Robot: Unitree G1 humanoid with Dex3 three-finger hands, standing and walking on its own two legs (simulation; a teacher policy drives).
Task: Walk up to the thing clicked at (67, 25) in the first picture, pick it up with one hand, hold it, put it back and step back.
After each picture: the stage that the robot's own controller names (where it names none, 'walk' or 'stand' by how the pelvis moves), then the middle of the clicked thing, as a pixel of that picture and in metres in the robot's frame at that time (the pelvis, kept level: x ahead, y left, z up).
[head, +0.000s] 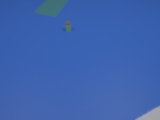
stand; (68, 26) +1.69 +0.18 -0.72
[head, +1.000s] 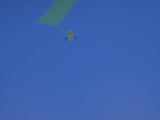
walk; (70, 35) +1.56 +0.28 -0.72
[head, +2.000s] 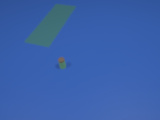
walk; (62, 63) +1.06 +0.30 -0.72
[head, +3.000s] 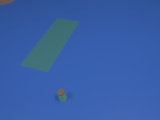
walk; (61, 95) +0.71 +0.28 -0.72
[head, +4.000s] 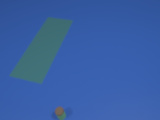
stand; (60, 113) +0.48 +0.23 -0.71
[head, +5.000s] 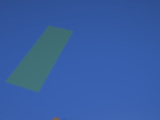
stand; out of the picture +0.46 +0.20 -0.72
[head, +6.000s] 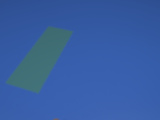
stand; out of the picture +0.44 +0.20 -0.73
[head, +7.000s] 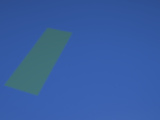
stand; out of the picture +0.43 +0.21 -0.73
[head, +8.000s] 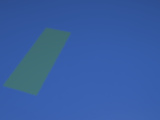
stand; out of the picture +0.43 +0.21 -0.73
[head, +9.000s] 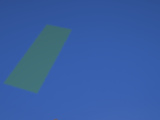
go down; out of the picture +0.42 +0.21 -0.72
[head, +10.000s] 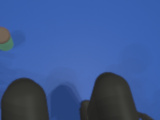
go down; (3, 39) +0.51 +0.26 -0.30
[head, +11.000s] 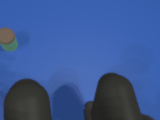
approach; (7, 40) +0.50 +0.26 -0.29
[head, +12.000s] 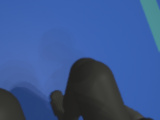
close in; out of the picture +0.48 +0.30 -0.23
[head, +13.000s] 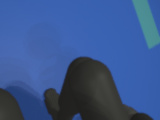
close; out of the picture +0.47 +0.31 -0.23
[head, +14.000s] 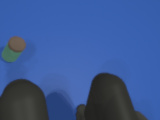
lift; (13, 49) +0.48 +0.22 -0.27
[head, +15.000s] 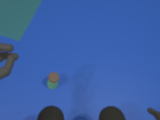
lift; (53, 80) +0.48 +0.15 -0.50
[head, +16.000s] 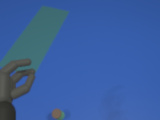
hold; (58, 114) +0.42 +0.16 -0.65
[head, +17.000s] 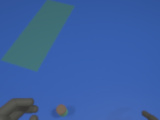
hold; (62, 110) +0.42 +0.15 -0.62
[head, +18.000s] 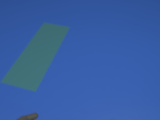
stand; out of the picture +0.41 +0.15 -0.68
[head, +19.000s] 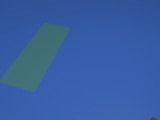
stand; out of the picture +0.40 +0.14 -0.66
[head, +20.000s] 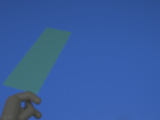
crouch; out of the picture +0.43 +0.13 -0.66
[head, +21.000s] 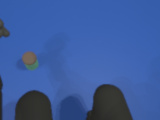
crouch; (30, 61) +0.49 +0.18 -0.38
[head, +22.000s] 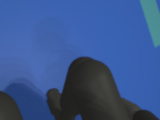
lower; out of the picture +0.46 +0.26 -0.24
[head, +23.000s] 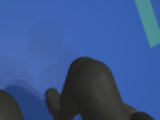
lower; out of the picture +0.46 +0.26 -0.23
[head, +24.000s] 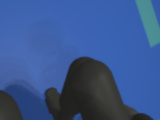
lower; out of the picture +0.46 +0.26 -0.24
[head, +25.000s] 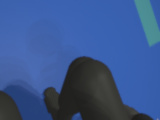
lower; out of the picture +0.47 +0.26 -0.24
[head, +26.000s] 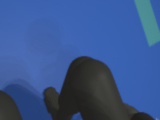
loosen; out of the picture +0.46 +0.26 -0.24
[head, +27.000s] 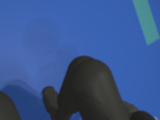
rise; out of the picture +0.41 +0.19 -0.26
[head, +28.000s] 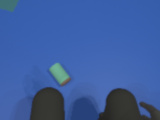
walk; (60, 74) +0.42 +0.12 -0.43
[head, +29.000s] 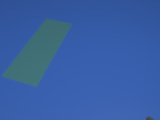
stand; out of the picture +0.33 +0.10 -0.69
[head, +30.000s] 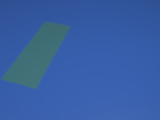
stand; out of the picture +0.32 +0.14 -0.69
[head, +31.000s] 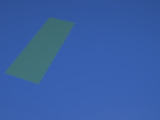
stand; out of the picture +0.30 +0.16 -0.70
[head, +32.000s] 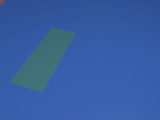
stand; out of the picture +0.28 +0.21 -0.75
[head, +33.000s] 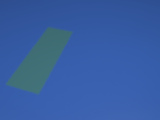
stand; out of the picture +0.21 +0.27 -0.75
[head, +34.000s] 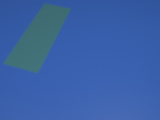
walk; out of the picture +0.22 +0.29 -0.74
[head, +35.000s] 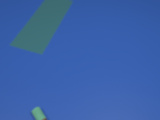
walk; (39, 115) +0.42 +0.29 -0.72
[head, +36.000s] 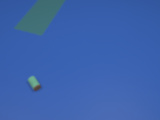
stand; (34, 83) +0.72 +0.40 -0.73
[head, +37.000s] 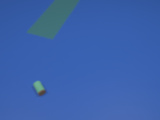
stand; (39, 88) +0.72 +0.39 -0.73
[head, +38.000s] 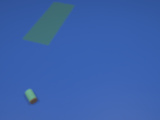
stand; (31, 96) +0.69 +0.46 -0.75
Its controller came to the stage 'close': yes
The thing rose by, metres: 0.01
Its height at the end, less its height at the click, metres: -0.02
